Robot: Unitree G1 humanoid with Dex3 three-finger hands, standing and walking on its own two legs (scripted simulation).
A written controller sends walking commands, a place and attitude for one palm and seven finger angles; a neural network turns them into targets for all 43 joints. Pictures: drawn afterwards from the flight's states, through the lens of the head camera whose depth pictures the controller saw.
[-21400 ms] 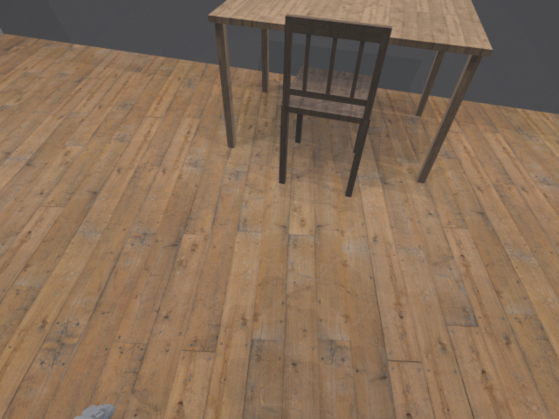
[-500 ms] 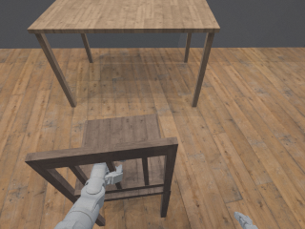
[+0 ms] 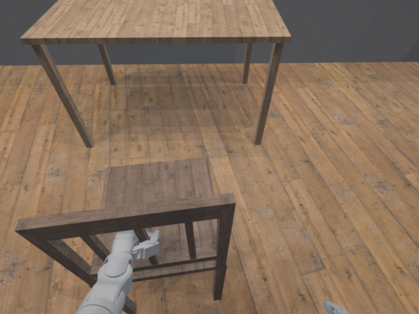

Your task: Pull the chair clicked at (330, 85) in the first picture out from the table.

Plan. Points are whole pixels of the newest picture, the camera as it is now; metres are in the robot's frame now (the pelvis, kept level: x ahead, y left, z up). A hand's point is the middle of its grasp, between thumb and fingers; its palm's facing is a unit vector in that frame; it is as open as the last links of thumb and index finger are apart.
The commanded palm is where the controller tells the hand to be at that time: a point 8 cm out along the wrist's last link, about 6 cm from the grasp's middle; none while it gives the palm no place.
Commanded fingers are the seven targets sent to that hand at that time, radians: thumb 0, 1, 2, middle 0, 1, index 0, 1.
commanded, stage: open the thumb and straighten the fingers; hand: left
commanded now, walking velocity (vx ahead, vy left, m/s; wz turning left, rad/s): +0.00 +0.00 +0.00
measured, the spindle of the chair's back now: (147, 245) +0.29 +0.15 -0.10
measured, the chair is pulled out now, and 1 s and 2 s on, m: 0.72 0.72 0.71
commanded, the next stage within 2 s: draw the fingers out of the gap in 0.64 s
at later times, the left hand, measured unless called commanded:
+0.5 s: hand (153, 241) +0.29 +0.13 -0.07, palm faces -0.01 -0.98 -0.18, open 15.7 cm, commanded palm +0.26 +0.18 -0.05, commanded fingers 0.00 -0.55 0.20 0.00 0.00 0.00 0.00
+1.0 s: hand (141, 271) +0.22 +0.14 -0.08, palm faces +0.01 -0.98 -0.20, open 17.5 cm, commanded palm +0.21 +0.19 -0.05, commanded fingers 0.00 -0.55 0.20 0.00 0.00 0.00 0.00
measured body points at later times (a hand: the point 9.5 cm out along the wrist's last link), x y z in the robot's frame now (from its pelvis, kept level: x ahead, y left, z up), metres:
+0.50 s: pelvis +0.02 -0.02 -0.03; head +0.06 -0.04 +0.42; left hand +0.28 +0.18 -0.06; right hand +0.17 -0.26 -0.14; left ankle +0.00 +0.13 -0.74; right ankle +0.03 -0.13 -0.74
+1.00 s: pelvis +0.03 -0.01 -0.04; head +0.07 -0.03 +0.41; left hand +0.22 +0.20 -0.06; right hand +0.20 -0.26 -0.13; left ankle +0.00 +0.13 -0.74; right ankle +0.03 -0.13 -0.74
